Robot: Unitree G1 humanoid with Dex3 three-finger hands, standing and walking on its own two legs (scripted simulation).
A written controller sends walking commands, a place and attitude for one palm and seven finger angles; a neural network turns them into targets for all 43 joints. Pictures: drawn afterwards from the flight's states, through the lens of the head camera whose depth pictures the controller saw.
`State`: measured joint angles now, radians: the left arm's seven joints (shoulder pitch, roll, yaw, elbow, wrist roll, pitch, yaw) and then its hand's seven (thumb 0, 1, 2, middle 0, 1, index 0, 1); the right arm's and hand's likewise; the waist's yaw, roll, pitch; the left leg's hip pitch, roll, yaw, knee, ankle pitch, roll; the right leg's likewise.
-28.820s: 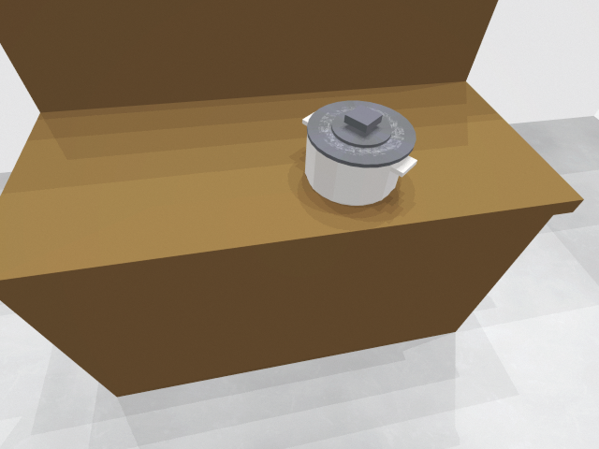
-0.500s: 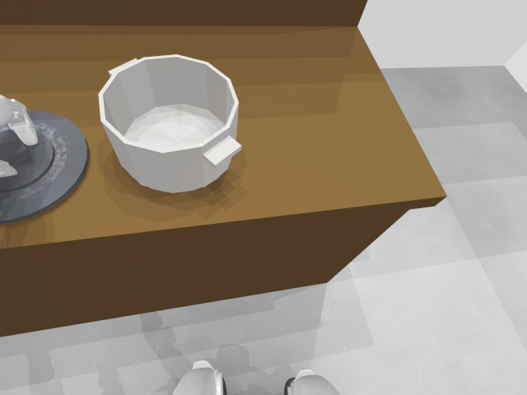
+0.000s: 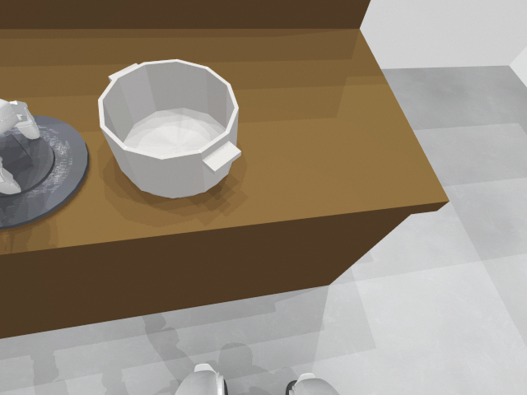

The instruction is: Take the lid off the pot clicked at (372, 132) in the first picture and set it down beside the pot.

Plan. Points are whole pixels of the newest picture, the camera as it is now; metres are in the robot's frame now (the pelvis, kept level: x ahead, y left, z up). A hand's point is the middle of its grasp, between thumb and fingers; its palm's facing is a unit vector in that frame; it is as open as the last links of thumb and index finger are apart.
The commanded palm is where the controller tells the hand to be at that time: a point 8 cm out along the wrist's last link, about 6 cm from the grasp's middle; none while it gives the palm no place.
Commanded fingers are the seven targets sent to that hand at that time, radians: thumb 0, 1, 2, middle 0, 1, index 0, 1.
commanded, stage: open the fingers wide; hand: left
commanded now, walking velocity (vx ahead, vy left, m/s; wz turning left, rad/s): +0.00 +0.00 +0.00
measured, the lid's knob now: (4, 156) +0.47 +0.37 +0.03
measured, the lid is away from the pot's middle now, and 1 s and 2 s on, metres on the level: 0.25 0.25 0.25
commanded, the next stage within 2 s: raise the empty hand in 0.06 s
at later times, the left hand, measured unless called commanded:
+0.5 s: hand out of the picture +0.45 +0.36 +0.09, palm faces -0.42 -0.14 -0.90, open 11.1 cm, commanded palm +0.48 +0.35 +0.15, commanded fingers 0.00 0.02 0.59 -0.33 -0.90 -0.33 -0.90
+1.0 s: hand out of the picture +0.45 +0.36 +0.14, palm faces -0.39 -0.15 -0.91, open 11.1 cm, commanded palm +0.47 +0.35 +0.20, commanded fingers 0.00 0.02 0.59 -0.33 -0.90 -0.33 -0.90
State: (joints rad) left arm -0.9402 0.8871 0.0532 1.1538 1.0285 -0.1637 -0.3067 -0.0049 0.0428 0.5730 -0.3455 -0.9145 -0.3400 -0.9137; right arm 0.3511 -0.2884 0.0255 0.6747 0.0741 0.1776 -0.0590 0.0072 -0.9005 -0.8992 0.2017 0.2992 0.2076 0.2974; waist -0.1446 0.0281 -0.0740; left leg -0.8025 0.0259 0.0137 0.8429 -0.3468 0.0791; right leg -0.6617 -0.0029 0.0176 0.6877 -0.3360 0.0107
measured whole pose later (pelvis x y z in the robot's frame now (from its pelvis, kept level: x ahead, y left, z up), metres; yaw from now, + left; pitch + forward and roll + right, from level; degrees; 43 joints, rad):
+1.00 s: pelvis +0.01 -0.01 +0.02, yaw +1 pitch +13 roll -4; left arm -0.99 0.91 0.02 1.09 0.98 -0.12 -0.41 0.00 0.02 0.59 -0.34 -0.90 -0.34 -0.90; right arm 0.34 -0.30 0.02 0.67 0.10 0.16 -0.07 0.01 -0.90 -0.90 0.20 0.30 0.21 0.30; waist -0.12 0.04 -0.06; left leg -0.62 0.01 0.01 0.70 -0.30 0.07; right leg -0.48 -0.02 0.02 0.55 -0.29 0.03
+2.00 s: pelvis +0.01 -0.02 +0.03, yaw +3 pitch +9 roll -3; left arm -0.79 0.88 0.08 0.80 0.90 -0.09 -0.48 0.00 0.02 0.59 -0.34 -0.90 -0.34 -0.90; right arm 0.27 -0.28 0.01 0.62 0.10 0.21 -0.03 0.01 -0.90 -0.90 0.20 0.30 0.21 0.30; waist -0.07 0.05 -0.03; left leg -0.51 -0.01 -0.01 0.60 -0.25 0.06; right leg -0.37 -0.03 -0.01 0.46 -0.25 0.03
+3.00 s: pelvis +0.04 -0.08 +0.04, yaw +2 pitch -3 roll -1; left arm 0.01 0.41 0.38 0.06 -0.09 -0.07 0.09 0.01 0.74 0.84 -0.23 -0.40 -0.23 -0.40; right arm 0.17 -0.26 0.01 0.65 0.05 -0.06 -0.07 0.02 -0.90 -0.90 0.20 0.30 0.20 0.30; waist 0.03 0.07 0.00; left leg -0.14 0.06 -0.01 0.43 -0.24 -0.03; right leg -0.05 0.03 0.00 0.37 -0.27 -0.02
